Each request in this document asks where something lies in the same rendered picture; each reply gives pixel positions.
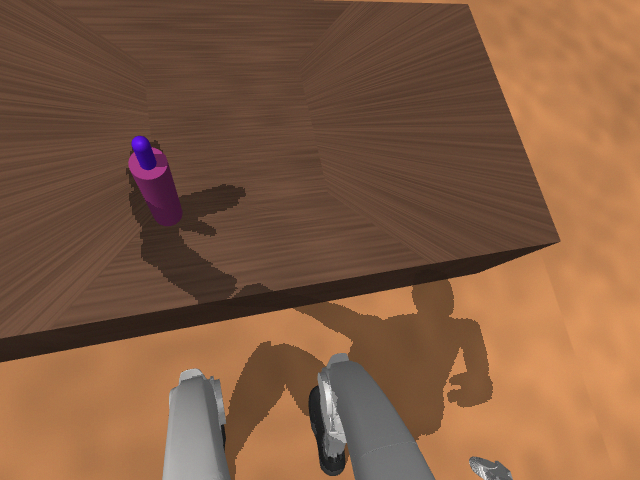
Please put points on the right robot foot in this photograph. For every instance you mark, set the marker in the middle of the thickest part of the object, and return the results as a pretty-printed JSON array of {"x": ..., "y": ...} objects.
[{"x": 329, "y": 465}]

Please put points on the right robot hand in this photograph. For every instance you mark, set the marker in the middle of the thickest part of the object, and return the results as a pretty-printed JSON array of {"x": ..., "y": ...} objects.
[{"x": 489, "y": 470}]

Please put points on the bottle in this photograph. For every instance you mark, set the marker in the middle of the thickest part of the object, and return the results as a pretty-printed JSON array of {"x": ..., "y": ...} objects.
[{"x": 151, "y": 171}]

